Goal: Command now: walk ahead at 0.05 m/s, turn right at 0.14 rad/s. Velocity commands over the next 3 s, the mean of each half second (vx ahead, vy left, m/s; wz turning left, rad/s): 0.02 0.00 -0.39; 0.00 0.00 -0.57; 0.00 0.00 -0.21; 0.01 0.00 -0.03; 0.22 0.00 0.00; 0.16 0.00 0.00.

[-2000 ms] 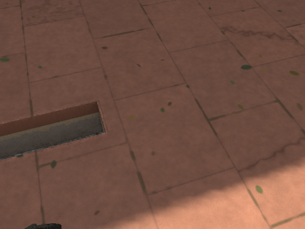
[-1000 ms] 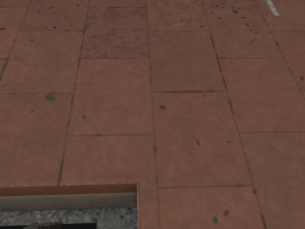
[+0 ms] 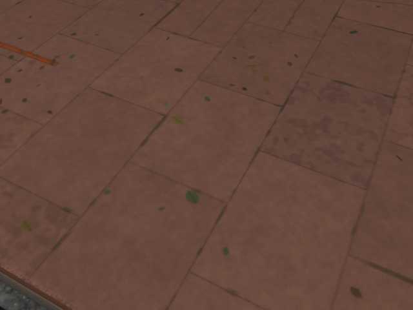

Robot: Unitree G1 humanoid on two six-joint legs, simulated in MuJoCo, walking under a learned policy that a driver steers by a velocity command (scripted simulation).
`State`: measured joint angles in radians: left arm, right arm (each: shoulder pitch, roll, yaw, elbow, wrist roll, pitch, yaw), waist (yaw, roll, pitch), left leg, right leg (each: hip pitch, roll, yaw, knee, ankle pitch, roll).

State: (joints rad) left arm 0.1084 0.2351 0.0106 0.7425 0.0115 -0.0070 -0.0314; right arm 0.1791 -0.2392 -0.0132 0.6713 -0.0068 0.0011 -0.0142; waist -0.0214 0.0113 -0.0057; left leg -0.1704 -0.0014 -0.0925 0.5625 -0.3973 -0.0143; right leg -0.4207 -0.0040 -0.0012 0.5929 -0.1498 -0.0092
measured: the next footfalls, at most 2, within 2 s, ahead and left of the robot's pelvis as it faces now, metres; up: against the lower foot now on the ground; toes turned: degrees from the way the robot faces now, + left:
right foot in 0.60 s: -0.03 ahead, -0.18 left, +0.00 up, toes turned -21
left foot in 1.16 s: -0.03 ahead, +0.02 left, +0.00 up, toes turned -40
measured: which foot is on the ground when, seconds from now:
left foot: down 0.00-0.60, up 0.62-1.00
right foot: down 0.00-0.26, up 0.28-0.58, down 0.60-1.00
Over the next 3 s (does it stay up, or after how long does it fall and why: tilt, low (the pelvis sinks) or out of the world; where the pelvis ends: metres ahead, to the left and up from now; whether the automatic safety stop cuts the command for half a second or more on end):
stays up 0.02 -0.25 0.02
